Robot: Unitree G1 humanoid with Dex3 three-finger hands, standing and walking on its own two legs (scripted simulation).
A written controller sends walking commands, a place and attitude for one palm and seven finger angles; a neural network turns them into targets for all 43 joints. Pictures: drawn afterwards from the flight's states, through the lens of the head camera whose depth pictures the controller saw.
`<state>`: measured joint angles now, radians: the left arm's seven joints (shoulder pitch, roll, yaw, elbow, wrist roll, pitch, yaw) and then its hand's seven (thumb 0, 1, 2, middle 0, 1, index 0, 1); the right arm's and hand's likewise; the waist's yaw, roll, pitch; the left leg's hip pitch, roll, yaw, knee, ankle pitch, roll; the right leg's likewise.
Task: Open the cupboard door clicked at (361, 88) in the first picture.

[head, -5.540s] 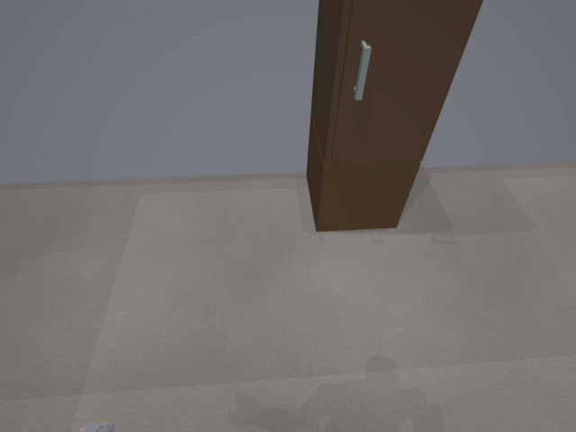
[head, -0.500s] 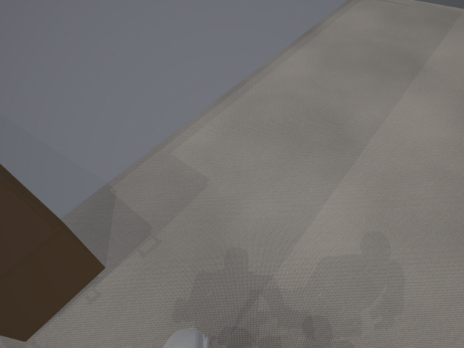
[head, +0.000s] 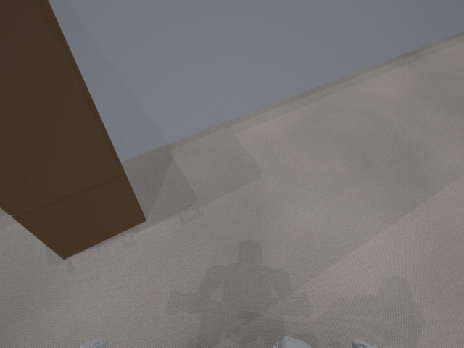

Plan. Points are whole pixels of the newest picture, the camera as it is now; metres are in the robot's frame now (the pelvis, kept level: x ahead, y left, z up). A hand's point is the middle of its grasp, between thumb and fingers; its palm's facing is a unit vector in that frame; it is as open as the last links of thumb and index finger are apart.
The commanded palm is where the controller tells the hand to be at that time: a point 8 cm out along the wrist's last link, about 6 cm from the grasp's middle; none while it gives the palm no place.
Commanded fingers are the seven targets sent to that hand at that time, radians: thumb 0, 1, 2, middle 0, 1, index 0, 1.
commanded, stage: turn to face it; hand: left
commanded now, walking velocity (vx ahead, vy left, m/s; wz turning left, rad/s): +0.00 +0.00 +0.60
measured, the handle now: out of the picture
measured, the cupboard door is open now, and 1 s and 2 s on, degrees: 0 0 0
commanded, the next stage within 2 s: take the last steps up to it in 0.90 s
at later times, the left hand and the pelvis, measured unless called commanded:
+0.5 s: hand out of the picture -0.02 +0.17 -0.15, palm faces +0.34 -0.90 -0.27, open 7.4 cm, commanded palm none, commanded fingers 0.00 0.90 0.90 -0.20 -0.30 -0.20 -0.30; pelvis -0.02 -0.04 +0.00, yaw +19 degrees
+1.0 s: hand out of the picture -0.08 +0.16 -0.16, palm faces +0.50 -0.82 -0.27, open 7.4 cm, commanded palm none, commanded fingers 0.00 0.90 0.90 -0.20 -0.30 -0.20 -0.30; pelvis -0.04 -0.05 -0.01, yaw +29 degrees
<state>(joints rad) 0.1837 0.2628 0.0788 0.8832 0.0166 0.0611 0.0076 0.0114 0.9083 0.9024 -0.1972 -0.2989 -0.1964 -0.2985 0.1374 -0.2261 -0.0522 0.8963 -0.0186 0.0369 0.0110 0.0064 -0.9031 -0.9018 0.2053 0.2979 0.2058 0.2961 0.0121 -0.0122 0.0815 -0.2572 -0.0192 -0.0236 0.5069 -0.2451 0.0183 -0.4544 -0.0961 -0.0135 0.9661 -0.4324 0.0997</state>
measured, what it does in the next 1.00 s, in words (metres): steps on the spot, turning left: right foot, then left foot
